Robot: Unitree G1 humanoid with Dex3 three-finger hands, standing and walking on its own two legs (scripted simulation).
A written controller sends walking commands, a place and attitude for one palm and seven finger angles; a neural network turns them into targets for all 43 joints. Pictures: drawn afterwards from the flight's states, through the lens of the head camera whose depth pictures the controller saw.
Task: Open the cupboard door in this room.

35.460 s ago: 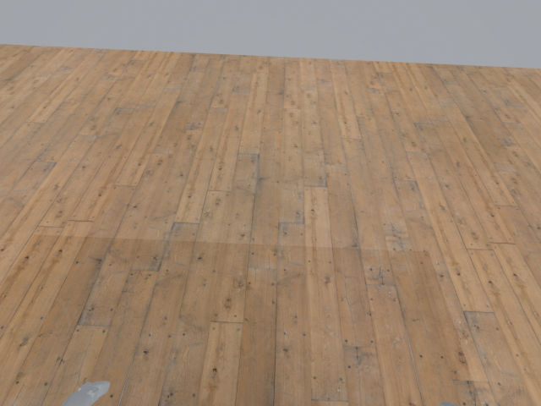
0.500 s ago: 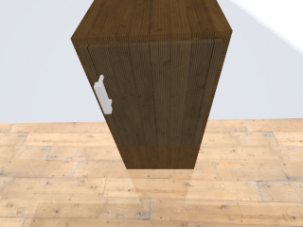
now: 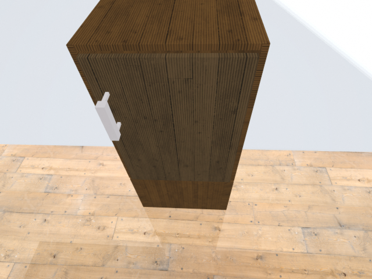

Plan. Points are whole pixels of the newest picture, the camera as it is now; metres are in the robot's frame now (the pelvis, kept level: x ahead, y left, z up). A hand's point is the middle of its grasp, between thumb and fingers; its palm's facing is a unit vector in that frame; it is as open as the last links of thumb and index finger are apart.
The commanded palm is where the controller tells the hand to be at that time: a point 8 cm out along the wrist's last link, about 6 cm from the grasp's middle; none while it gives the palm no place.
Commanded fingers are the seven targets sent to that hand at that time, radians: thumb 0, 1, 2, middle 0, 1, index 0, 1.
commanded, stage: come to a stop and stand still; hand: left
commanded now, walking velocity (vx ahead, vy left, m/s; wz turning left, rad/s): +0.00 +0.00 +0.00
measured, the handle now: (111, 116) +0.52 +0.25 +0.02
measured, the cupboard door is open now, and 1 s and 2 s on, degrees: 0 0 0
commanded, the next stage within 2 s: look again from close up in 0.38 s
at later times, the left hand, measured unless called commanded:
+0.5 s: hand out of the picture +0.01 +0.17 -0.17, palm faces +0.05 -0.97 -0.23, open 7.3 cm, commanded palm none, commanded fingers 0.00 0.90 0.90 -0.20 -0.30 -0.20 -0.30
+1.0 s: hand out of the picture -0.01 +0.18 -0.17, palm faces +0.05 -0.98 -0.21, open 7.3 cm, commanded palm none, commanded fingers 0.00 0.90 0.90 -0.20 -0.30 -0.20 -0.30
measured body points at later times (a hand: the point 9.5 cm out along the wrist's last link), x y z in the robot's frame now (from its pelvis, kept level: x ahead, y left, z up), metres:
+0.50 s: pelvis -0.01 -0.02 +0.00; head +0.01 -0.03 +0.45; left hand +0.00 +0.22 -0.15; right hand -0.01 -0.24 -0.16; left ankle -0.06 +0.15 -0.74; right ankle -0.02 -0.08 -0.74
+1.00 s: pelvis -0.02 +0.00 +0.00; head +0.00 -0.01 +0.45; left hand -0.01 +0.23 -0.15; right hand -0.03 -0.22 -0.16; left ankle -0.06 +0.15 -0.74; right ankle -0.02 -0.08 -0.74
